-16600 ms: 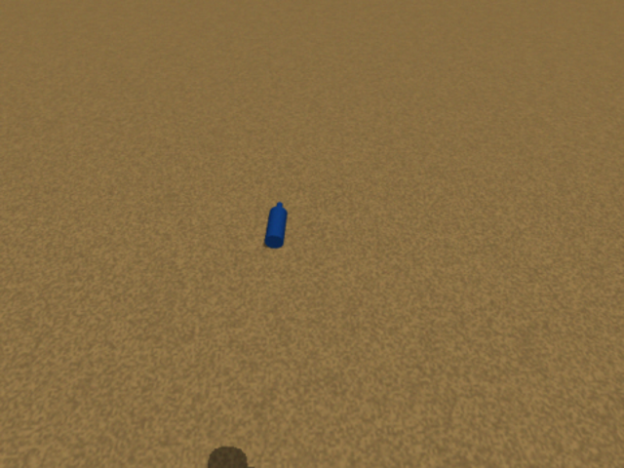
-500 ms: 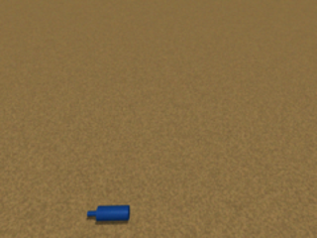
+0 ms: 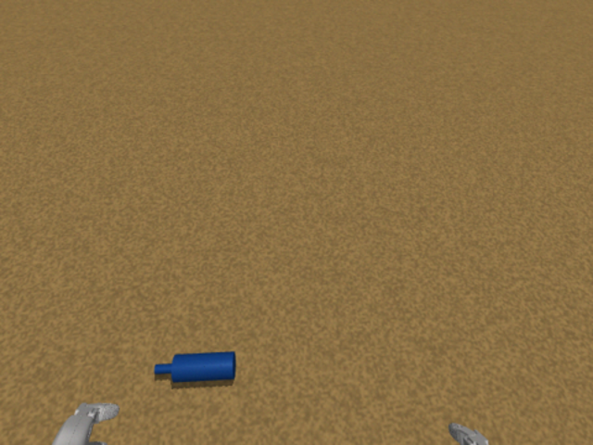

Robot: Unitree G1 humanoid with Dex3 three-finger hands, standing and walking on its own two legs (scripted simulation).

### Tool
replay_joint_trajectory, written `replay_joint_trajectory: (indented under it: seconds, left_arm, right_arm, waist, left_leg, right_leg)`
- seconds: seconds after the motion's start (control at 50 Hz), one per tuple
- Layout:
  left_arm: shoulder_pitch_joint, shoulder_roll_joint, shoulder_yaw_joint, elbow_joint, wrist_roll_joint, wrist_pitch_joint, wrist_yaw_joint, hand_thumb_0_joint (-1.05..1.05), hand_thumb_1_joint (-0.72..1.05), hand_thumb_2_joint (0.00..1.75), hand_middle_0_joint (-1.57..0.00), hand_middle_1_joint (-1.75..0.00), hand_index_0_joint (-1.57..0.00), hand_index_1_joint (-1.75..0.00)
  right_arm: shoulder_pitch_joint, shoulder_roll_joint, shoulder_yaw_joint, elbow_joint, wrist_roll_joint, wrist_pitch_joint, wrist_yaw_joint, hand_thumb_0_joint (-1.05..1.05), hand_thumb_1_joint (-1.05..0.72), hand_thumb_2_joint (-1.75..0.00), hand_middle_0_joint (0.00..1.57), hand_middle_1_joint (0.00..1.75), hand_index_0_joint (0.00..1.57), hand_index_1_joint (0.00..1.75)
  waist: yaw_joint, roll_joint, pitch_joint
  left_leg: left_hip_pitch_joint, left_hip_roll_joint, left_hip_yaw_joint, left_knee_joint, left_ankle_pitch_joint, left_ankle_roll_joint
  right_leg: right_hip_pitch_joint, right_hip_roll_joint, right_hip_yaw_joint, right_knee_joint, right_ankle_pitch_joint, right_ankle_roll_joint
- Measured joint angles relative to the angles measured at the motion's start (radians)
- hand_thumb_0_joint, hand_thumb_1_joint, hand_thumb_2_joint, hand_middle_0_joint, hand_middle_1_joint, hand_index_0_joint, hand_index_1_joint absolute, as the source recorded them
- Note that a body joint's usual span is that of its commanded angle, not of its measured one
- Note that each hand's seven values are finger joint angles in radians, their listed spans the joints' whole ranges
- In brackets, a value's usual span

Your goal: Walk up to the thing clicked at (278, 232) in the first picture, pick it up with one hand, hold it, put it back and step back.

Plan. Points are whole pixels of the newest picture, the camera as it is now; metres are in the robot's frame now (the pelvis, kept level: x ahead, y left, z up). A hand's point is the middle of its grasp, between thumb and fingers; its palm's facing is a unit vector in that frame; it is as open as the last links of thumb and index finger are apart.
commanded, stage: rise first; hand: left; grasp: from above
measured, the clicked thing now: (195, 367) +0.44 +0.28 -0.71
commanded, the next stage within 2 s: none
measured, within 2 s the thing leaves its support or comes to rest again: neither
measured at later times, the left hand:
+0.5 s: hand out of the picture +0.13 +0.26 -0.20, palm faces -0.16 -0.87 -0.46, open 14.1 cm
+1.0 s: hand (137, 438) +0.21 +0.30 -0.36, palm faces -0.43 -0.55 -0.71, open 14.1 cm
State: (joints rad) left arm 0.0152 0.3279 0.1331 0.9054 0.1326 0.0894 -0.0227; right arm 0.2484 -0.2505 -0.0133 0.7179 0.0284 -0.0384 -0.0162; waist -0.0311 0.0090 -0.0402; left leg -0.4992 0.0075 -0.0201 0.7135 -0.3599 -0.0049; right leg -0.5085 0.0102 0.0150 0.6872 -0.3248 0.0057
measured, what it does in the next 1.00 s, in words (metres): lowers itself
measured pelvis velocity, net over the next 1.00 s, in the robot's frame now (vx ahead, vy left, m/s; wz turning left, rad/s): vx -0.05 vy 0.00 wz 0.00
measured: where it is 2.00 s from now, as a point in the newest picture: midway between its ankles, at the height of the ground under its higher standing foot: outside the picture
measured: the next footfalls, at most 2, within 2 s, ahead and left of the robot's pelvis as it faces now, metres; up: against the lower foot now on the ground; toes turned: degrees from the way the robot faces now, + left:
none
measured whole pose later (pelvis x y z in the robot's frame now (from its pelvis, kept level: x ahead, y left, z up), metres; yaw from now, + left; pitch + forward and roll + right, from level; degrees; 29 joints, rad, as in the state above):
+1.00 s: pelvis -0.05 +0.00 -0.22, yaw +0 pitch +32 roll -2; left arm -0.12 0.48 0.14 0.68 0.62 -0.08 0.04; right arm 0.10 -0.31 -0.04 0.61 0.00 -0.20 0.03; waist -0.03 0.01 -0.19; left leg -1.62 -0.01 -0.05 1.77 -0.71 -0.01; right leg -1.62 0.01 -0.01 1.73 -0.67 0.01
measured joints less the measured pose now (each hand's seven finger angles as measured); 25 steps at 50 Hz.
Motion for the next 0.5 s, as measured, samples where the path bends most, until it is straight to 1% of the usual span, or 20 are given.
replay_joint_trajectory:
  seconds: [0.08,0.14,0.2,0.32,0.5]
  left_arm:
    - [0.051,-0.011,0.002,-0.067,0.02,0.061,0.007,0.0,-0.13,0.97,-0.06,-1.02,-0.08,-1.0]
    - [0.093,-0.014,0.006,-0.136,0.039,0.081,0.009,0.0,-0.28,0.97,-0.06,-1.05,-0.08,-1.03]
    - [0.135,-0.016,0.006,-0.221,0.052,0.084,0.012,0.0,-0.39,0.98,-0.07,-1.06,-0.08,-1.05]
    - [0.209,-0.012,-0.01,-0.372,0.073,0.117,0.013,-0.01,-0.49,0.98,-0.07,-1.08,-0.07,-1.07]
    - [0.269,-0.003,-0.019,-0.498,0.103,0.154,0.02,-0.01,-0.52,0.95,-0.07,-1.08,-0.09,-1.07]
  right_arm:
    - [0.008,0.001,0.001,-0.05,-0.002,-0.014,0.004,0.01,-0.93,-0.91,0.2,0.3,0.21,0.3]
    - [0.01,0.001,-0.004,-0.082,-0.007,-0.033,0.002,0.01,-0.92,-0.91,0.2,0.3,0.21,0.3]
    - [0.001,0.0,-0.009,-0.102,-0.01,-0.051,-0.003,0.01,-0.92,-0.91,0.2,0.3,0.21,0.3]
    - [-0.022,0.004,-0.011,-0.13,-0.018,-0.074,-0.011,0.01,-0.91,-0.9,0.2,0.3,0.21,0.3]
    - [-0.036,0.01,-0.005,-0.176,-0.027,-0.099,-0.008,0.01,-0.91,-0.9,0.2,0.3,0.21,0.3]
  waist:
    - [-0.003,0.006,-0.031]
    - [0.002,0.004,-0.048]
    - [0.006,0.001,-0.057]
    - [0.008,0.001,-0.072]
    - [0.002,0.005,-0.099]
  left_leg:
    - [-0.083,-0.001,0.0,0.093,-0.046,0.005]
    - [-0.156,-0.003,-0.002,0.178,-0.086,0.006]
    - [-0.22,-0.005,-0.005,0.254,-0.122,0.007]
    - [-0.309,-0.005,-0.013,0.354,-0.168,0.009]
    - [-0.432,-0.004,-0.023,0.467,-0.213,0.009]
  right_leg:
    - [-0.081,0.0,0.0,0.088,-0.043,0.005]
    - [-0.153,-0.001,-0.002,0.172,-0.083,0.007]
    - [-0.215,-0.002,-0.005,0.245,-0.118,0.009]
    - [-0.299,0.0,-0.013,0.335,-0.161,0.011]
    - [-0.415,0.002,-0.022,0.44,-0.203,0.011]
